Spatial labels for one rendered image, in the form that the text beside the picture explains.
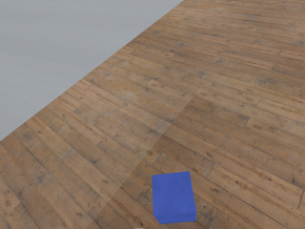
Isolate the carton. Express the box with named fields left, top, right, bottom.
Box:
left=152, top=171, right=196, bottom=224

